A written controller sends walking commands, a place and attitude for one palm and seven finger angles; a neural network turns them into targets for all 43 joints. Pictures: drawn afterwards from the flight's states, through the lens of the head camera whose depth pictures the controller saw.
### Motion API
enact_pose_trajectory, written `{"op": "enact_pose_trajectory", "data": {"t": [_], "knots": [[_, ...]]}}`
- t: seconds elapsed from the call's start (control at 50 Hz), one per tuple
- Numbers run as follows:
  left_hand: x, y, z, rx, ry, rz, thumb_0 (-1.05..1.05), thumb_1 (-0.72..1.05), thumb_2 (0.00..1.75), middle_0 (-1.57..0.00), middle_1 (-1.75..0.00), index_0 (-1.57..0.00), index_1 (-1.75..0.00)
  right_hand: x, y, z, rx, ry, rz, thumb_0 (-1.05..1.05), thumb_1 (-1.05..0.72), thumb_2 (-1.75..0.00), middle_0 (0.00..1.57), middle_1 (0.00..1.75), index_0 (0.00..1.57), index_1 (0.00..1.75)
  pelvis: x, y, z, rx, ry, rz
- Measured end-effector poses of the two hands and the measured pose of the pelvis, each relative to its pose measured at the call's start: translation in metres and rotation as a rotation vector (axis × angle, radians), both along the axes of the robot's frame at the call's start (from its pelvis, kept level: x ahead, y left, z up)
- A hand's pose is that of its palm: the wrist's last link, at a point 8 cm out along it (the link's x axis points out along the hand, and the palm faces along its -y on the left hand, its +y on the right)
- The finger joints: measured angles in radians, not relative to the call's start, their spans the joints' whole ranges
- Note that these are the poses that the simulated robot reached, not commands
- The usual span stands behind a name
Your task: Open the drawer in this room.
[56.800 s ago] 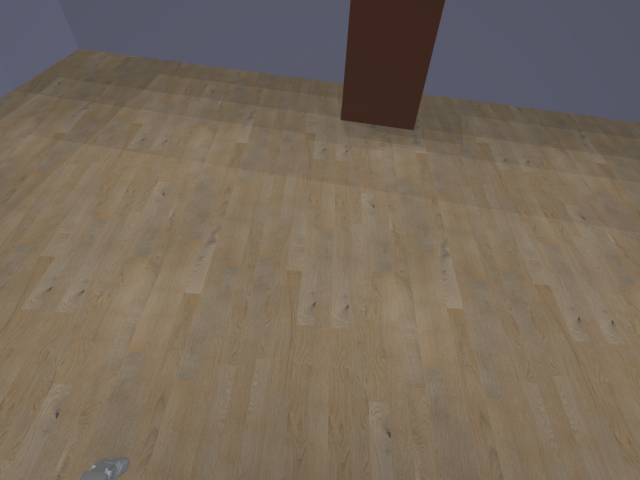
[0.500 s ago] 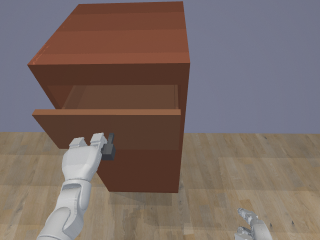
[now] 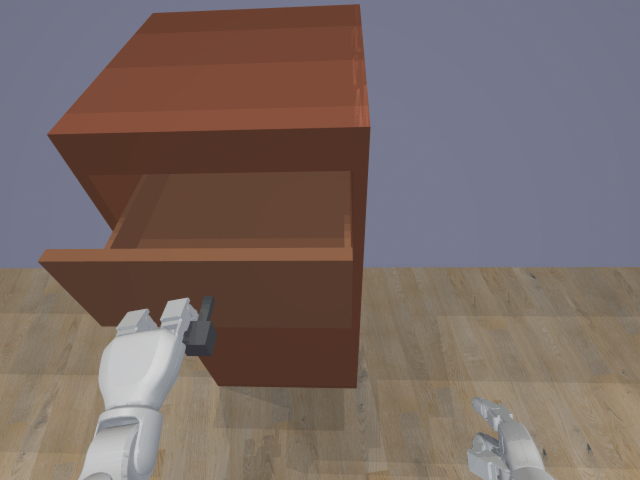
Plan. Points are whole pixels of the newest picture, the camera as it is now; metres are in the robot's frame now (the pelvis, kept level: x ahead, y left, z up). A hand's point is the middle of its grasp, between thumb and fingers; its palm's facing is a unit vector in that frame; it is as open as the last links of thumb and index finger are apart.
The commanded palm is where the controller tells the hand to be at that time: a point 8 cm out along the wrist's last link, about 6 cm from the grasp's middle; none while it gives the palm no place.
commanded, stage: pull the drawer open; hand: left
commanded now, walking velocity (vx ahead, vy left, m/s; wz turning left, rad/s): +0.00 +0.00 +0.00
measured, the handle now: (202, 325) +0.30 +0.19 +0.03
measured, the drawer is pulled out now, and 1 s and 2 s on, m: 0.16 0.28 0.30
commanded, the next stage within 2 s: open the thumb to release the handle in 1.08 s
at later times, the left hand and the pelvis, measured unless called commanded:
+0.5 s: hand (152, 427) +0.18 +0.22 +0.01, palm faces +0.04 -0.14 -0.99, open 5.4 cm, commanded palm +0.13 +0.21 +0.06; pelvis +0.00 +0.01 -0.01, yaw +0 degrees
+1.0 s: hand out of the picture +0.12 +0.21 +0.01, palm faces +0.03 -0.16 -0.99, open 5.4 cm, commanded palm +0.07 +0.21 +0.06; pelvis -0.02 +0.01 -0.02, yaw -1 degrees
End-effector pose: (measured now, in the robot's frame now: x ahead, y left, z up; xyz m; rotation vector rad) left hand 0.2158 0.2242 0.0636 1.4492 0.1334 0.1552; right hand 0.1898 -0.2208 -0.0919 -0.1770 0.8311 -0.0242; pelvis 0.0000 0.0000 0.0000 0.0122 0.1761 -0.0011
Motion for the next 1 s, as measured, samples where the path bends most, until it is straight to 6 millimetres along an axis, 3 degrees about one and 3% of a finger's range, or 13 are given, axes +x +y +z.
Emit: {"op": "enact_pose_trajectory", "data": {"t": [0.26,0.46,1.0], "knots": [[-0.035,-0.002,-0.001,-0.017,-0.012,0.001,0.0,0.88,0.89,-0.42,-1.35,-0.3,-1.29,0.018,0.017,-0.002,0.02,-0.026,0.072,0.01,-0.9,-0.9,0.2,0.3,0.2,0.3,0.002,0.004,-0.006,-0.004,0.005,0.006],[-0.057,-0.002,-0.001,-0.028,-0.014,-0.001,0.0,0.88,0.89,-0.42,-1.35,-0.3,-1.28,0.017,0.03,-0.004,0.045,-0.038,0.104,0.01,-0.9,-0.9,0.2,0.3,0.2,0.3,-0.002,0.006,-0.01,-0.006,0.006,0.002],[-0.12,-0.006,0.0,-0.041,-0.006,0.005,0.0,0.88,0.89,-0.42,-1.35,-0.31,-1.27,-0.002,0.019,-0.005,0.037,-0.063,0.108,0.01,-0.9,-0.9,0.2,0.3,0.2,0.3,-0.019,0.005,-0.021,-0.002,0.006,-0.017]]}}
